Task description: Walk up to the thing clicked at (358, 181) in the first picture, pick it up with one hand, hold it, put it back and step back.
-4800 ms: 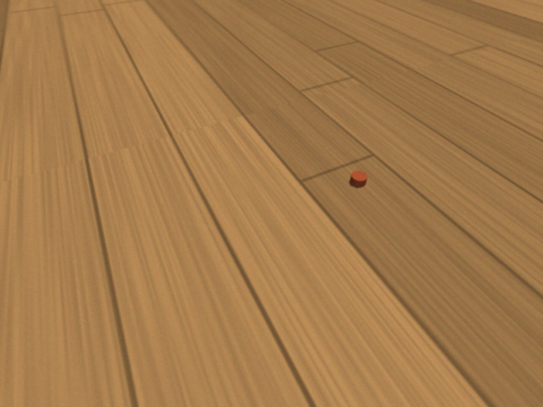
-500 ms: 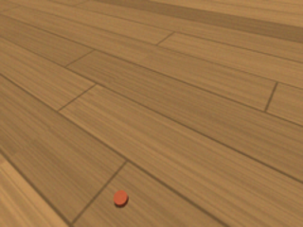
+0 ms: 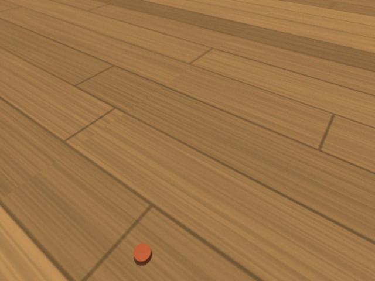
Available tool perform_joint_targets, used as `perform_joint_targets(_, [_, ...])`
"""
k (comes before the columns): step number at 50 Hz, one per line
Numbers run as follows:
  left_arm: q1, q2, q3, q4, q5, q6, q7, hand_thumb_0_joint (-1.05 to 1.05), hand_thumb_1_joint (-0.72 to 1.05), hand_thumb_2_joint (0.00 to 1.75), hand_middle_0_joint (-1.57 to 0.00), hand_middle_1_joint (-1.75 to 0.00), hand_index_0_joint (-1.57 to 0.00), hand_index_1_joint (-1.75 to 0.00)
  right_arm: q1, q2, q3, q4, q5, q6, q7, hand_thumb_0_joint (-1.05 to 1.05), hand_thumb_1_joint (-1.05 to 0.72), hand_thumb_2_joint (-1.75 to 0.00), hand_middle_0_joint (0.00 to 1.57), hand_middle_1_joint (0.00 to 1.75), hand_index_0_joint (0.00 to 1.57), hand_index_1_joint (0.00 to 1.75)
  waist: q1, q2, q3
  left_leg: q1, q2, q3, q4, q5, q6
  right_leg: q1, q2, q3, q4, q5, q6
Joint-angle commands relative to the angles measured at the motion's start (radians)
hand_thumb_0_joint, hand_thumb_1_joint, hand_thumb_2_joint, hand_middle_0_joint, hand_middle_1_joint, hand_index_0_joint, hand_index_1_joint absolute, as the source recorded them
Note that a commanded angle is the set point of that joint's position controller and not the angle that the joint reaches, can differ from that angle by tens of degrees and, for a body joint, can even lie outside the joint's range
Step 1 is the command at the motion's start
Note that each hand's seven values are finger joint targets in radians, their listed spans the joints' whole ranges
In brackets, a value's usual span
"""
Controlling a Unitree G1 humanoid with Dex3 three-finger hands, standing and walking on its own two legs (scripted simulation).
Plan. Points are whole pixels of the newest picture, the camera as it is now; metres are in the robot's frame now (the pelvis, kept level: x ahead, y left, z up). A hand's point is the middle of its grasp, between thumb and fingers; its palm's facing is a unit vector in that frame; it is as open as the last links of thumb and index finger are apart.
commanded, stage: walk up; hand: left
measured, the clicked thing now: (142, 253) +0.44 +0.25 -0.76
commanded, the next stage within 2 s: stand in 0.60 s
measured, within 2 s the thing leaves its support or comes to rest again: neither
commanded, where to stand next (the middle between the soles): +0.04 +0.01 m, yaw +0 degrees
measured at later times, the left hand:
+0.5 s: hand out of the picture +0.09 +0.25 -0.15, palm faces +0.01 -0.94 -0.33, open 7.4 cm
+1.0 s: hand out of the picture +0.08 +0.26 -0.15, palm faces -0.01 -0.94 -0.34, open 7.4 cm
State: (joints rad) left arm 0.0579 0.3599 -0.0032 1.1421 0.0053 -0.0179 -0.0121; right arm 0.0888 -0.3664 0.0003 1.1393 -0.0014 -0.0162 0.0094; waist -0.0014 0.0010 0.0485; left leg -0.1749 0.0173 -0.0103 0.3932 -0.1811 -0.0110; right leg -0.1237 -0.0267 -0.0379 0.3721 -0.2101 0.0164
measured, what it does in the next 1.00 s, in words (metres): stands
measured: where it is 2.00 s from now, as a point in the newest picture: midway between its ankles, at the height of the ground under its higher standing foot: outside the picture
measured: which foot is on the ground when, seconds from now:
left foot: down 0.00-1.00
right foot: down 0.00-1.00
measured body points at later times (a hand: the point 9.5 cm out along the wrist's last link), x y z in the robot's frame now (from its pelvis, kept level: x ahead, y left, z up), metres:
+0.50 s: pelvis +0.01 +0.00 +0.00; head +0.01 +0.00 +0.45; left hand +0.09 +0.30 -0.13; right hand +0.10 -0.30 -0.13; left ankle +0.02 +0.13 -0.74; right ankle +0.00 -0.13 -0.74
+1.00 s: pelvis +0.01 +0.00 +0.00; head +0.02 +0.00 +0.45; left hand +0.08 +0.31 -0.13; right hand +0.09 -0.30 -0.13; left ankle +0.02 +0.13 -0.74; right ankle +0.00 -0.13 -0.74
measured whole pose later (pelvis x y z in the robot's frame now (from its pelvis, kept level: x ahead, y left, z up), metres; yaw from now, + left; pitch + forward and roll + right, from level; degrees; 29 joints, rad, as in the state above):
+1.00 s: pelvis +0.01 +0.00 +0.00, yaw +0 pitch -2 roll +0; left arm 0.09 0.35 0.00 1.15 0.01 -0.01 -0.01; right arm 0.08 -0.35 0.00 1.15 0.00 -0.01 0.00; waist 0.00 0.01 0.05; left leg -0.14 0.01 -0.01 0.32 -0.15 -0.01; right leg -0.09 -0.04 -0.04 0.30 -0.18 0.02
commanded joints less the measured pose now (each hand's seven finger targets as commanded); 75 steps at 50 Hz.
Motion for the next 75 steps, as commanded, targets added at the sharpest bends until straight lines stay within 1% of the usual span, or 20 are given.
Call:
perform_joint_targets(1, [-0.056, 0.206, 0.044, -0.047, 0.001, -0.018, 0.011, 0.0, 0.9, 0.9, -0.2, -0.3, -0.2, -0.3, -0.054, -0.213, -0.036, -0.047, -0.004, -0.024, -0.011, 0.0, -0.9, -0.9, 0.2, 0.3, 0.2, 0.3, -0.002, 0.007, -0.087, 0.021, 0.1, -0.087, -0.092, 0.058, 0.041, 0.018, -0.098, 0.083, -0.078, 0.058, -0.036])
perform_joint_targets(6, [-0.045, 0.204, 0.045, -0.036, 0.0, -0.018, 0.012, 0.0, 0.9, 0.9, -0.2, -0.3, -0.2, -0.3, -0.06, -0.213, -0.035, -0.044, -0.002, -0.022, -0.011, 0.0, -0.9, -0.9, 0.2, 0.3, 0.2, 0.3, 0.0, 0.007, -0.088, 0.034, 0.096, -0.088, -0.094, 0.084, 0.04, 0.02, -0.099, 0.078, -0.085, 0.085, -0.029])
perform_joint_targets(8, [-0.044, 0.206, 0.049, -0.034, 0.001, -0.019, 0.014, 0.0, 0.9, 0.9, -0.2, -0.3, -0.2, -0.3, -0.048, -0.205, -0.035, -0.04, -0.001, -0.021, -0.012, 0.0, -0.9, -0.9, 0.2, 0.3, 0.2, 0.3, 0.0, -0.016, -0.095, 0.04, 0.098, -0.085, -0.084, 0.134, 0.039, 0.031, -0.1, 0.078, -0.087, 0.095, -0.031])
perform_joint_targets(14, [-0.014, 0.201, 0.05, -0.029, 0.001, -0.018, 0.018, 0.0, 0.9, 0.9, -0.2, -0.3, -0.2, -0.3, -0.055, -0.203, -0.039, -0.043, -0.001, -0.017, -0.014, 0.0, -0.9, -0.9, 0.2, 0.3, 0.2, 0.3, 0.004, -0.013, -0.101, 0.066, 0.097, -0.077, -0.068, 0.19, 0.042, 0.034, -0.101, 0.062, -0.09, 0.141, -0.026])
perform_joint_targets(16, [-0.035, 0.202, 0.05, -0.035, 0.004, -0.017, 0.018, 0.0, 0.9, 0.9, -0.2, -0.3, -0.2, -0.3, -0.045, -0.2, -0.039, -0.037, -0.003, -0.016, -0.015, 0.0, -0.9, -0.9, 0.2, 0.3, 0.2, 0.3, -0.005, -0.013, -0.097, 0.054, 0.096, -0.076, -0.076, 0.17, 0.038, 0.043, -0.107, 0.066, -0.092, 0.133, -0.028])
perform_joint_targets(19, [-0.021, 0.198, 0.051, -0.034, 0.003, -0.017, 0.02, 0.0, 0.9, 0.9, -0.2, -0.3, -0.2, -0.3, -0.053, -0.199, -0.04, -0.039, -0.003, -0.014, -0.015, 0.0, -0.9, -0.9, 0.2, 0.3, 0.2, 0.3, 0.002, -0.009, -0.099, 0.064, 0.097, -0.077, -0.073, 0.193, 0.041, 0.047, -0.106, 0.061, -0.092, 0.152, -0.026])
perform_joint_targets(29, [-0.029, 0.194, 0.055, -0.047, 0.006, -0.015, 0.02, 0.0, 0.9, 0.9, -0.2, -0.3, -0.2, -0.3, -0.047, -0.194, -0.04, -0.046, -0.005, -0.014, -0.016, 0.0, -0.9, -0.9, 0.2, 0.3, 0.2, 0.3, -0.001, 0.013, -0.082, 0.035, 0.098, -0.081, -0.095, 0.165, 0.037, 0.068, -0.106, 0.059, -0.097, 0.132, -0.027])
perform_joint_targets(30, [-0.018, 0.195, 0.052, -0.042, 0.005, -0.013, 0.023, 0.0, 0.9, 0.9, -0.2, -0.3, -0.2, -0.3, -0.07, -0.2, -0.039, -0.054, -0.007, -0.016, -0.019, 0.0, -0.9, -0.9, 0.2, 0.3, 0.2, 0.3, 0.008, 0.018, -0.055, 0.03, 0.114, -0.095, -0.099, 0.243, 0.029, 0.051, -0.119, 0.071, -0.098, 0.179, -0.024])
perform_joint_targets(31, [-0.011, 0.197, 0.052, -0.042, 0.004, -0.015, 0.024, 0.0, 0.9, 0.9, -0.2, -0.3, -0.2, -0.3, -0.068, -0.2, -0.038, -0.055, -0.004, -0.016, -0.02, 0.0, -0.9, -0.9, 0.2, 0.3, 0.2, 0.3, 0.006, 0.017, -0.07, 0.048, 0.116, -0.095, -0.095, 0.264, 0.028, 0.06, -0.121, 0.072, -0.103, 0.196, -0.022])
perform_joint_targets(39, [-0.024, 0.197, 0.05, -0.047, 0.003, -0.011, 0.019, 0.0, 0.9, 0.9, -0.2, -0.3, -0.2, -0.3, -0.062, -0.199, -0.034, -0.053, -0.004, -0.015, -0.017, 0.0, -0.9, -0.9, 0.2, 0.3, 0.2, 0.3, -0.001, 0.01, -0.094, 0.046, 0.11, -0.09, -0.115, 0.168, 0.023, 0.069, -0.12, 0.072, -0.113, 0.126, -0.025])
perform_joint_targets(41, [-0.016, 0.194, 0.049, -0.044, 0.003, -0.01, 0.018, 0.0, 0.9, 0.9, -0.2, -0.3, -0.2, -0.3, -0.069, -0.2, -0.035, -0.052, -0.004, -0.015, -0.017, 0.0, -0.9, -0.9, 0.2, 0.3, 0.2, 0.3, 0.003, 0.015, -0.096, 0.052, 0.111, -0.092, -0.117, 0.162, 0.023, 0.064, -0.12, 0.073, -0.113, 0.127, -0.026])
perform_joint_targets(45, [-0.015, 0.198, 0.047, -0.049, 0.005, -0.011, 0.018, 0.0, 0.9, 0.9, -0.2, -0.3, -0.2, -0.3, -0.063, -0.2, -0.033, -0.053, -0.006, -0.018, -0.017, 0.0, -0.9, -0.9, 0.2, 0.3, 0.2, 0.3, 0.002, -0.003, -0.111, 0.07, 0.118, -0.088, -0.107, 0.222, 0.027, 0.067, -0.125, 0.074, -0.107, 0.169, -0.025])
perform_joint_targets(54, [-0.002, 0.201, 0.045, -0.046, 0.005, -0.011, 0.019, 0.0, 0.9, 0.9, -0.2, -0.3, -0.2, -0.3, -0.052, -0.203, -0.035, -0.049, -0.006, -0.015, -0.015, 0.0, -0.9, -0.9, 0.2, 0.3, 0.2, 0.3, -0.001, -0.002, -0.086, 0.063, 0.115, -0.092, -0.112, 0.161, 0.029, 0.04, -0.121, 0.073, -0.117, 0.11, -0.025])
perform_joint_targets(59, [0.009, 0.199, 0.044, -0.042, 0.006, -0.007, 0.017, 0.0, 0.9, 0.9, -0.2, -0.3, -0.2, -0.3, -0.051, -0.202, -0.034, -0.046, -0.006, -0.01, -0.013, 0.0, -0.9, -0.9, 0.2, 0.3, 0.2, 0.3, -0.002, 0.009, -0.048, 0.042, 0.105, -0.097, -0.133, 0.045, 0.026, 0.004, -0.113, 0.074, -0.128, 0.026, -0.025])
perform_joint_targets(62, [0.012, 0.201, 0.044, -0.046, 0.007, -0.009, 0.017, 0.0, 0.9, 0.9, -0.2, -0.3, -0.2, -0.3, -0.043, -0.203, -0.037, -0.047, -0.007, -0.01, -0.012, 0.0, -0.9, -0.9, 0.2, 0.3, 0.2, 0.3, -0.002, -0.004, -0.049, 0.03, 0.105, -0.101, -0.133, 0.035, 0.025, 0.005, -0.114, 0.076, -0.129, 0.007, -0.025])
perform_joint_targets(64, [0.009, 0.207, 0.045, -0.051, 0.007, -0.011, 0.017, 0.0, 0.9, 0.9, -0.2, -0.3, -0.2, -0.3, -0.044, -0.197, -0.036, -0.05, -0.009, -0.011, -0.012, 0.0, -0.9, -0.9, 0.2, 0.3, 0.2, 0.3, -0.002, -0.004, -0.065, 0.036, 0.11, -0.098, -0.121, 0.084, 0.028, 0.02, -0.121, 0.082, -0.123, 0.045, -0.029])
perform_joint_targets(66, [0.019, 0.202, 0.045, -0.049, 0.005, -0.011, 0.017, 0.0, 0.9, 0.9, -0.2, -0.3, -0.2, -0.3, -0.041, -0.199, -0.034, -0.049, -0.007, -0.013, -0.011, 0.0, -0.9, -0.9, 0.2, 0.3, 0.2, 0.3, 0.0, 0.015, -0.061, 0.031, 0.104, -0.098, -0.122, 0.078, 0.027, 0.026, -0.121, 0.081, -0.125, 0.056, -0.028])
perform_joint_targets(68, [0.022, 0.204, 0.045, -0.052, 0.006, -0.012, 0.017, 0.0, 0.9, 0.9, -0.2, -0.3, -0.2, -0.3, -0.041, -0.195, -0.033, -0.051, -0.007, -0.015, -0.012, 0.0, -0.9, -0.9, 0.2, 0.3, 0.2, 0.3, 0.004, 0.01, -0.073, 0.04, 0.108, -0.098, -0.119, 0.133, 0.025, 0.029, -0.12, 0.078, -0.114, 0.085, -0.029])
perform_joint_targets(74, [0.026, 0.2, 0.044, -0.05, 0.004, -0.008, 0.016, 0.0, 0.9, 0.9, -0.2, -0.3, -0.2, -0.3, -0.037, -0.202, -0.032, -0.048, -0.005, -0.014, -0.014, 0.0, -0.9, -0.9, 0.2, 0.3, 0.2, 0.3, 0.001, 0.012, -0.061, 0.039, 0.105, -0.101, -0.123, 0.082, 0.023, 0.015, -0.116, 0.079, -0.121, 0.05, -0.029])
perform_joint_targets(75, [0.028, 0.202, 0.044, -0.053, 0.007, -0.01, 0.017, 0.0, 0.9, 0.9, -0.2, -0.3, -0.2, -0.3, -0.044, -0.202, -0.033, -0.051, -0.007, -0.013, -0.014, 0.0, -0.9, -0.9, 0.2, 0.3, 0.2, 0.3, 0.004, 0.003, -0.07, 0.052, 0.113, -0.102, -0.114, 0.116, 0.028, 0.021, -0.118, 0.077, -0.115, 0.066, -0.03])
